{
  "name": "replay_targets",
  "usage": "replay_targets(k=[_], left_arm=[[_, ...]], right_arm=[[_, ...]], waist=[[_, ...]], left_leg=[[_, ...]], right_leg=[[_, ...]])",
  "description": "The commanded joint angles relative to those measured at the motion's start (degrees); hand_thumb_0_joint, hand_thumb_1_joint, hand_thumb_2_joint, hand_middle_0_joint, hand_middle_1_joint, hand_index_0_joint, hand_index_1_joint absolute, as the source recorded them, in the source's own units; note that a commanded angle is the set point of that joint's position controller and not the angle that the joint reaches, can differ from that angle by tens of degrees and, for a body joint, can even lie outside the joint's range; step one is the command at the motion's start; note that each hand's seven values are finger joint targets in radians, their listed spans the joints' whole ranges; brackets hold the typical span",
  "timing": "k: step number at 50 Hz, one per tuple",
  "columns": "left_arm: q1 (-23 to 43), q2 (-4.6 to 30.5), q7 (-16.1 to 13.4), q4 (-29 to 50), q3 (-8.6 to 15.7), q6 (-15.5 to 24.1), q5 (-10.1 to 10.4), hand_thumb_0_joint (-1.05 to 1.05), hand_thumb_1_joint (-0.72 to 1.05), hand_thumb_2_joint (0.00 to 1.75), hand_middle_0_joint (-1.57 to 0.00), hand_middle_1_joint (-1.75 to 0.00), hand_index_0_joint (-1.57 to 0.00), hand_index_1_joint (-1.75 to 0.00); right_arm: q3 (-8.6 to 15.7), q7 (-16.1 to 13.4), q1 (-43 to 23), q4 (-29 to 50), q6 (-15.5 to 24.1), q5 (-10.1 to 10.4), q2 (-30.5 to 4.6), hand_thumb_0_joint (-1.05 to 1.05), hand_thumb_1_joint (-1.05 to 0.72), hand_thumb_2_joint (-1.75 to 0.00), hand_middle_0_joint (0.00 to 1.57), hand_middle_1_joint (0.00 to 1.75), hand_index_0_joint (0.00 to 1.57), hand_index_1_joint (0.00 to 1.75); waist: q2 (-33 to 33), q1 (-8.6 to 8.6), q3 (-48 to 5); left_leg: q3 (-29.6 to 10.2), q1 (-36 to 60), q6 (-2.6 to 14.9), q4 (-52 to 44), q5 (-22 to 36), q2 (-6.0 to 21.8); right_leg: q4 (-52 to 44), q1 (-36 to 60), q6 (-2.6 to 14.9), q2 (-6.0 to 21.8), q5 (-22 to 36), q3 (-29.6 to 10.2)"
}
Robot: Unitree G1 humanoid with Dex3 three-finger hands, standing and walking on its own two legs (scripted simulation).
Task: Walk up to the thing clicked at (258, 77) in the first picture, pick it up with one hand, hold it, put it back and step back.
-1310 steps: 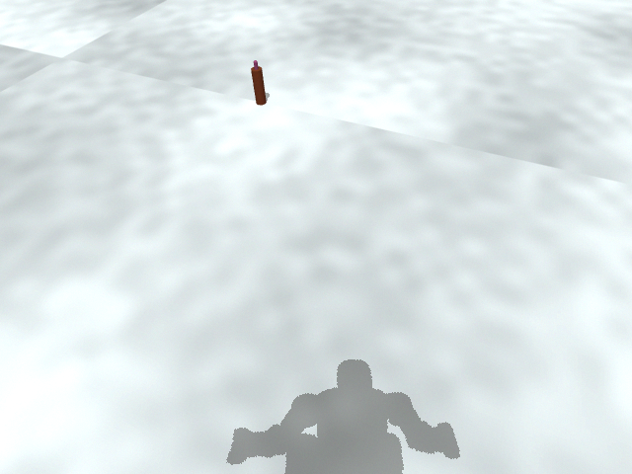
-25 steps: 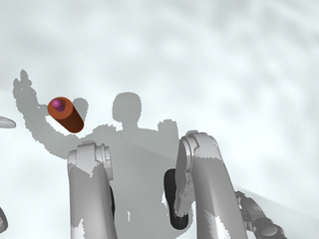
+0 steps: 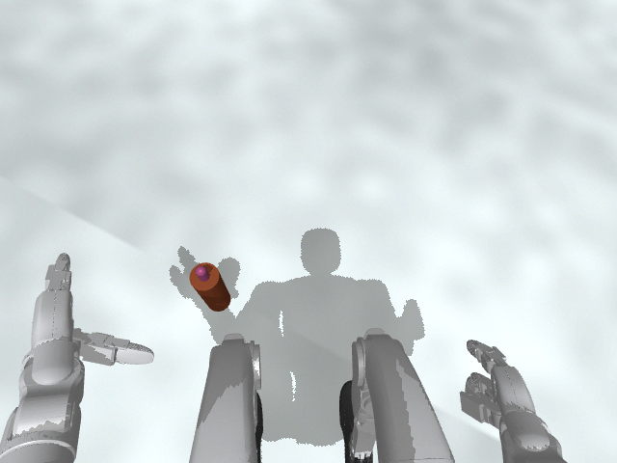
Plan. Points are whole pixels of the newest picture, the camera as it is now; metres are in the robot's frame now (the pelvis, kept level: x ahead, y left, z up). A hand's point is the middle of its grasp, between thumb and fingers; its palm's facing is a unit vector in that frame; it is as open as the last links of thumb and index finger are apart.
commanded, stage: home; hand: left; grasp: from the side
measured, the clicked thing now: (210, 286) +0.42 +0.21 -0.43
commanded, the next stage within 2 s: none
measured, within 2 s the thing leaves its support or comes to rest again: neither
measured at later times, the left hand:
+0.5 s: hand (96, 358) +0.23 +0.20 +0.09, palm faces +0.13 -0.94 -0.31, open 17.4 cm
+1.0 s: hand (101, 386) +0.21 +0.18 +0.10, palm faces +0.14 -0.95 -0.28, open 17.4 cm
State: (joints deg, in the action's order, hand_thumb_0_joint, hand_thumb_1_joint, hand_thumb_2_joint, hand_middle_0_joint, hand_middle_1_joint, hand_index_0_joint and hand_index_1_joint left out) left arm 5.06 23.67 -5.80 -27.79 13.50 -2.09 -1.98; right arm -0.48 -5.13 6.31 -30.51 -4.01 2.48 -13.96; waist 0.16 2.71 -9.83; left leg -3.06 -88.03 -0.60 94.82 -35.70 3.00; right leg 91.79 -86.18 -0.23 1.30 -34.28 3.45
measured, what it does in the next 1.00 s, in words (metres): rises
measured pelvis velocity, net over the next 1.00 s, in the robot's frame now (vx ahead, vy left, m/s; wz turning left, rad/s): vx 0.05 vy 0.00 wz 0.05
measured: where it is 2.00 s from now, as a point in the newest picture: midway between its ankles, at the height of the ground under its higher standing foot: (302, 451)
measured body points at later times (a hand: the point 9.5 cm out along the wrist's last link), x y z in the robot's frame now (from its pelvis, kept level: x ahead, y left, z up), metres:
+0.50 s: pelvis +0.06 +0.01 +0.15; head +0.09 +0.01 +0.60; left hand +0.22 +0.25 +0.11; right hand +0.21 -0.23 +0.06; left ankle +0.06 +0.12 -0.53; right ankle +0.07 -0.13 -0.53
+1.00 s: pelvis +0.05 +0.00 +0.16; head +0.07 +0.00 +0.61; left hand +0.20 +0.23 +0.12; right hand +0.22 -0.24 +0.09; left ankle +0.06 +0.12 -0.53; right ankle +0.07 -0.13 -0.53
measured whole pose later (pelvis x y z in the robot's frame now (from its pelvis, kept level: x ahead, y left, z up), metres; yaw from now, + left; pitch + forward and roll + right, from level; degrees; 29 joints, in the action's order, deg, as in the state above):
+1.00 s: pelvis +0.05 +0.00 +0.16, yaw +3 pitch +7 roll -2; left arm -26.2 11.9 -8.0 0.0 -1.0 -14.8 0.9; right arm -1.6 -10.3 15.8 -29.0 6.1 0.7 -12.1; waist 2.1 1.5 -5.7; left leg -1.7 -35.5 -0.9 54.7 -26.1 2.6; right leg 51.7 -33.5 -0.4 1.1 -25.1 4.0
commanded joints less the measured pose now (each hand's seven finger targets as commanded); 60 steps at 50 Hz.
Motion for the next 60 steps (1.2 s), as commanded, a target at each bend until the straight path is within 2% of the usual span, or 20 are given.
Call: replay_targets(k=[1, 3, 4, 5, 9, 13, 14, 15, 16, 18, 20, 23, 31, 33, 36, 40, 41, 43, 47, 60], left_arm=[[1.5, 7.8, -2.5, 8.9, 0.7, 0.3, 0.6, 0.00, -0.52, 0.07, -0.05, -0.06, -0.05, -0.06], [-1.2, 5.4, -3.0, 8.8, -1.3, -0.9, 0.8, 0.00, -0.54, 0.06, -0.05, -0.05, -0.05, -0.05], [-0.2, 6.4, -3.3, 10.8, -0.7, -1.4, 1.0, 0.00, -0.54, 0.06, -0.05, -0.05, -0.05, -0.05], [-4.6, 4.7, -3.5, 9.0, -1.6, -2.3, 1.0, 0.00, -0.53, 0.07, -0.05, -0.05, -0.05, -0.06], [-4.4, 4.8, -4.6, 18.7, -2.8, -4.3, 1.7, 0.00, -0.51, 0.08, -0.05, -0.06, -0.05, -0.06], [-15.6, -1.6, -4.8, 18.5, -7.5, -7.2, 2.1, 0.00, -0.55, 0.05, -0.05, -0.05, -0.05, -0.05], [-14.4, 1.4, -5.2, 25.4, -5.6, -7.3, 2.3, 0.00, -0.55, 0.06, -0.05, -0.05, -0.05, -0.05], [-18.9, -1.7, -5.2, 21.9, -8.0, -8.2, 2.2, 0.00, -0.55, 0.06, -0.05, -0.05, -0.05, -0.05], [-17.6, -0.1, -5.3, 27.3, -7.4, -8.4, 2.4, 0.00, -0.54, 0.06, -0.05, -0.05, -0.05, -0.05], [-23.0, -4.2, -5.2, 27.8, -10.6, -9.6, 2.6, 0.00, -0.53, 0.07, -0.05, -0.06, -0.05, -0.06], [-24.6, -2.5, -5.5, 34.1, -9.8, -9.9, 2.7, 0.00, -0.56, 0.05, -0.05, -0.05, -0.05, -0.05], [-28.7, -5.7, -4.9, 34.8, -12.3, -10.9, 2.7, 0.00, -0.58, 0.04, -0.05, -0.05, -0.05, -0.05], [-28.8, -5.1, -3.9, 39.8, -11.3, -10.4, 2.5, 0.00, -0.60, 0.03, -0.04, -0.05, -0.04, -0.05], [-30.5, -6.5, -3.4, 36.8, -11.9, -10.4, 2.3, 0.00, -0.55, 0.05, -0.05, -0.05, -0.05, -0.05], [-29.4, -5.2, -3.4, 40.1, -10.8, -9.9, 2.1, 0.00, -0.54, 0.06, -0.05, -0.05, -0.05, -0.06], [-29.1, -5.7, -3.2, 39.1, -11.4, -10.0, 2.1, 0.00, -0.54, 0.06, -0.05, -0.05, -0.05, -0.06], [-31.5, -6.5, -3.1, 35.2, -11.5, -10.4, 1.9, 0.00, -0.56, 0.05, -0.05, -0.05, -0.05, -0.05], [-27.7, -5.2, -3.0, 40.4, -11.3, -9.9, 2.3, 0.00, -0.55, 0.06, -0.05, -0.05, -0.05, -0.05], [-31.6, -6.0, -3.0, 35.9, -10.8, -10.1, 2.2, 0.00, -0.53, 0.07, -0.05, -0.06, -0.05, -0.06], [-29.6, -5.6, -2.8, 39.4, -10.7, -9.2, 2.3, 0.00, -0.52, 0.07, -0.05, -0.06, -0.05, -0.06]], right_arm=[[3.3, -1.7, 6.5, 4.3, 4.0, -0.2, -8.0, 0.00, -0.89, -0.90, 0.20, 0.30, 0.20, 0.30], [3.1, -1.9, 6.9, 4.6, 4.6, -0.4, -7.9, 0.00, -0.89, -0.90, 0.20, 0.30, 0.20, 0.30], [3.1, -2.0, 7.0, 4.7, 5.0, -0.3, -8.0, 0.00, -0.89, -0.90, 0.20, 0.30, 0.20, 0.30], [3.0, -2.1, 7.2, 4.9, 5.2, -0.2, -7.5, 0.00, -0.89, -0.90, 0.20, 0.30, 0.20, 0.30], [2.6, -2.8, 7.0, 6.0, 6.1, -0.1, -6.9, 0.00, -0.89, -0.90, 0.20, 0.30, 0.20, 0.30], [1.9, -3.7, 6.5, 7.3, 6.8, -0.3, -5.8, 0.00, -0.90, -0.90, 0.20, 0.30, 0.20, 0.30], [2.2, -4.1, 7.2, 7.3, 7.0, -0.2, -5.9, 0.00, -0.90, -0.90, 0.20, 0.30, 0.20, 0.30], [1.9, -4.4, 6.8, 7.9, 7.0, -0.3, -5.5, 0.00, -0.90, -0.90, 0.20, 0.30, 0.20, 0.30], [2.0, -4.7, 7.3, 8.1, 7.1, -0.3, -5.4, 0.00, -0.90, -0.90, 0.20, 0.30, 0.20, 0.30], [1.7, -5.0, 6.7, 8.9, 7.7, -0.4, -4.9, 0.00, -0.90, -0.90, 0.20, 0.30, 0.20, 0.30], [1.8, -5.7, 6.9, 9.6, 8.2, -0.4, -4.8, 0.00, -0.90, -0.90, 0.20, 0.30, 0.20, 0.30], [1.5, -5.9, 5.7, 11.0, 9.2, -0.6, -4.5, 0.00, -0.90, -0.90, 0.20, 0.30, 0.20, 0.30], [1.6, -6.1, 6.1, 11.6, 11.5, -1.2, -4.5, 0.00, -0.90, -0.90, 0.20, 0.30, 0.20, 0.30], [1.5, -5.9, 6.3, 11.1, 12.2, -1.6, -4.3, 0.00, -0.90, -0.90, 0.20, 0.30, 0.20, 0.30], [2.0, -5.9, 6.6, 11.4, 12.6, -1.8, -4.8, 0.00, -0.90, -0.90, 0.20, 0.30, 0.20, 0.30], [1.8, -5.8, 6.7, 10.6, 13.2, -1.8, -4.7, 0.00, -0.90, -0.90, 0.20, 0.30, 0.20, 0.30], [1.6, -5.7, 6.5, 10.1, 13.2, -1.9, -4.5, 0.00, -0.90, -0.90, 0.20, 0.30, 0.20, 0.30], [1.6, -5.8, 6.3, 10.7, 13.3, -1.8, -4.7, 0.00, -0.90, -0.90, 0.20, 0.30, 0.20, 0.30], [1.7, -5.9, 5.8, 10.6, 13.6, -1.9, -4.7, 0.00, -0.90, -0.90, 0.20, 0.30, 0.20, 0.30], [1.8, -5.7, 5.4, 11.3, 14.1, -1.8, -4.8, 0.00, -0.90, -0.90, 0.20, 0.30, 0.20, 0.30]], waist=[[5.3, 0.05, -24.1], [5.9, 0.13, -23.1], [5.5, -0.46, -22.4], [3.7, -0.41, -20.9], [6.5, -1.51, -18.4], [4.7, -0.35, -13.4], [5.9, -1.58, -13.9], [4.5, -0.78, -12.3], [5.4, -1.21, -12.2], [4.6, -0.71, -9.1], [3.7, -1.33, -8.6], [2.1, -0.92, -4.2], [1.3, -0.63, 0.8], [0.4, -0.64, 0.7], [2.5, -1.02, -3.5], [2.2, -0.53, -3.0], [1.0, -0.61, -2.4], [2.3, -0.68, -2.5], [-0.1, -1.02, -1.0], [2.5, -1.68, -1.1]], left_leg=[[1.4, 28.8, 1.77, -19.2, 14.1, -1.4], [1.3, 33.1, 1.36, -22.2, 17.5, -1.2], [1.2, 34.8, 1.29, -23.6, 18.5, -1.1], [1.2, 35.1, 1.40, -25.0, 19.6, -1.2], [1.6, 42.7, 0.91, -32.1, 20.4, -1.3], [1.6, 47.0, 0.83, -37.7, 21.2, -1.4], [1.7, 49.1, 0.72, -39.1, 22.0, -1.4], [1.7, 49.7, 0.71, -40.2, 22.6, -1.5], [1.9, 50.7, 0.76, -41.0, 23.4, -1.5], [1.7, 52.0, 0.64, -43.4, 22.6, -1.4], [1.9, 53.3, 0.84, -44.7, 22.6, -1.7], [1.7, 53.1, 0.99, -46.8, 20.0, -1.7], [2.0, 54.4, 0.95, -49.8, 16.9, -1.8], [2.0, 54.3, 1.03, -49.4, 17.1, -2.0], [2.6, 56.9, 0.76, -48.9, 20.1, -2.3], [2.5, 57.6, 0.68, -48.5, 22.6, -2.3], [2.0, 57.2, 0.68, -48.8, 22.2, -2.1], [2.8, 57.2, 0.85, -48.6, 21.1, -2.5], [2.9, 56.0, 1.10, -48.9, 19.1, -2.6], [2.7, 55.9, 0.89, -50.2, 16.9, -2.5]], right_leg=[[-19.6, 23.8, 1.69, -1.6, 13.5, -1.8], [-22.0, 27.4, 1.74, -1.7, 16.1, -1.3], [-23.3, 28.8, 1.73, -1.6, 16.7, -1.2], [-25.0, 31.9, 1.55, -1.6, 18.1, -1.1], [-31.1, 38.2, 1.64, -1.5, 18.2, -1.2], [-36.3, 44.8, 1.22, -2.0, 19.6, -0.5], [-37.3, 46.6, 1.30, -1.9, 20.1, -0.5], [-38.6, 47.8, 1.18, -2.1, 20.7, -0.3], [-39.6, 49.4, 1.19, -2.0, 21.5, -0.4], [-41.1, 50.3, 1.18, -2.4, 20.7, 0.4], [-42.8, 52.4, 1.02, -2.4, 21.1, 0.4], [-45.1, 52.9, 0.89, -2.5, 18.7, 0.8], [-47.9, 53.5, 0.62, -2.4, 15.8, 0.9], [-47.9, 53.8, 0.64, -2.4, 15.8, 0.8], [-47.6, 55.9, 0.73, -2.2, 18.5, 0.4], [-47.7, 55.9, 0.66, -2.3, 20.9, 0.5], [-47.4, 56.1, 0.72, -2.4, 20.2, 0.7], [-48.5, 56.1, 0.50, -2.0, 19.8, 0.2], [-49.4, 56.1, 0.32, -2.0, 18.1, 0.2], [-48.9, 55.8, 0.80, -2.2, 15.8, 0.5]])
